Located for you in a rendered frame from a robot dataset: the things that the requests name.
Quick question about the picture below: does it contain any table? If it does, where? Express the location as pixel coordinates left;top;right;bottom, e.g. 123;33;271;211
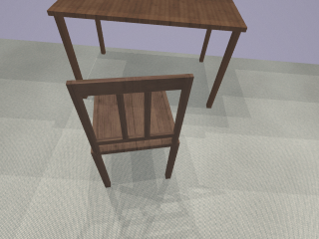
47;0;247;109

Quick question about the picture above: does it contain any chair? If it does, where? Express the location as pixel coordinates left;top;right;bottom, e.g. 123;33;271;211
66;74;194;188

